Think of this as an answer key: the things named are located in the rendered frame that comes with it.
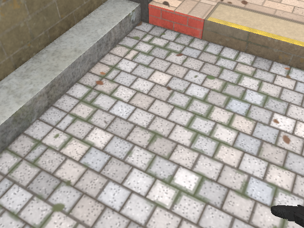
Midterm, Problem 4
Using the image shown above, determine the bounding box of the robot right hand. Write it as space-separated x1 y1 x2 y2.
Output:
271 204 304 228

